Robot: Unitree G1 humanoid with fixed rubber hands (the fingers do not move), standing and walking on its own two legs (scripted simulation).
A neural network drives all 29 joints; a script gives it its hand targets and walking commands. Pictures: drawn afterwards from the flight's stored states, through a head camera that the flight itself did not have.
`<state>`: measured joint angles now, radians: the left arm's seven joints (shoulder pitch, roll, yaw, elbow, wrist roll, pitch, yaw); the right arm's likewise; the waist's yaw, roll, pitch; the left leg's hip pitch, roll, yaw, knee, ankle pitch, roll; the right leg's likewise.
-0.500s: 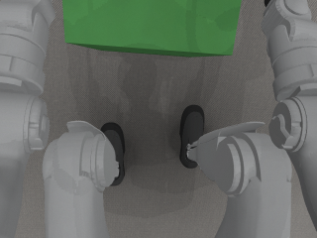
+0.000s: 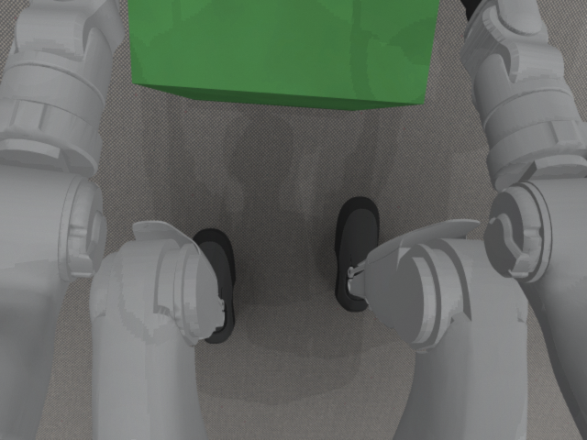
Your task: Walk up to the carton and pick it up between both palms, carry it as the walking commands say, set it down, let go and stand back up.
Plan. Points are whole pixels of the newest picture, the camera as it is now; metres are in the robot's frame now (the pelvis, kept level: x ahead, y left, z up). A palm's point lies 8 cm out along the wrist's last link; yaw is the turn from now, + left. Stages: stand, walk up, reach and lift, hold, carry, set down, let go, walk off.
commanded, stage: reach and lift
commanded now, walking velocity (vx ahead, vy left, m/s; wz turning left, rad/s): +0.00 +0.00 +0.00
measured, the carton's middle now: out of the picture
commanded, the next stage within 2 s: none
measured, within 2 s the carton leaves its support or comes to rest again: leaves its support in 1.12 s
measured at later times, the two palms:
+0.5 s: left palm out of the picture +0.56 +0.16 -0.17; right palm out of the picture +0.55 -0.18 -0.17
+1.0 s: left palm out of the picture +0.57 +0.16 -0.17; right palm out of the picture +0.55 -0.18 -0.17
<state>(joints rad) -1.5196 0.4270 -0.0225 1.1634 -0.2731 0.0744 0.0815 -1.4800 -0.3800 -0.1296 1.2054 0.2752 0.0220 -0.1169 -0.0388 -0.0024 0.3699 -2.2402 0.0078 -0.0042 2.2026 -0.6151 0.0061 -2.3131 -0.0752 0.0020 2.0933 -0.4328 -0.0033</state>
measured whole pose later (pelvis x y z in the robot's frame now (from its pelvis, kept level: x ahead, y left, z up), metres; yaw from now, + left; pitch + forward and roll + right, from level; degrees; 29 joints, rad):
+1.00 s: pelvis +0.00 +0.00 -0.02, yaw +1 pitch +38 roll -1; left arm -1.52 0.38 0.09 1.08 -0.12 0.20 0.04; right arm -1.51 -0.33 -0.21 1.12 0.16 0.17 -0.10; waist -0.05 0.01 0.34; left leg -2.31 -0.03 -0.01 2.24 -0.59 0.00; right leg -2.37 -0.05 0.03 2.14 -0.43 0.02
